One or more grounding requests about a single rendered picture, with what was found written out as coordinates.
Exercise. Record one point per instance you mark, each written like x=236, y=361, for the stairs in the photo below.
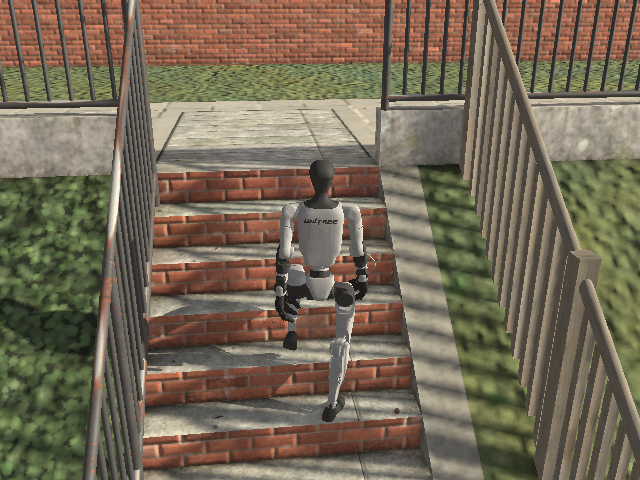
x=224, y=399

